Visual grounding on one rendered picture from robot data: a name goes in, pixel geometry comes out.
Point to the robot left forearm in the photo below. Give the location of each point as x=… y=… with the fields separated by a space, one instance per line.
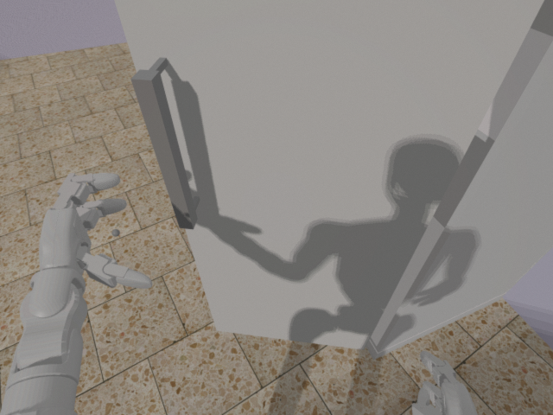
x=45 y=370

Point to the robot right hand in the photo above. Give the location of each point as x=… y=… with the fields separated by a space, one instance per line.
x=452 y=399

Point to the fridge door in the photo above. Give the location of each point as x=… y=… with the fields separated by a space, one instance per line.
x=320 y=136

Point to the robot left hand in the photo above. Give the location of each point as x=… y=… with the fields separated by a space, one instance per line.
x=65 y=227

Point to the handle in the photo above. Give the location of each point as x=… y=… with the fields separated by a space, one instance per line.
x=153 y=103

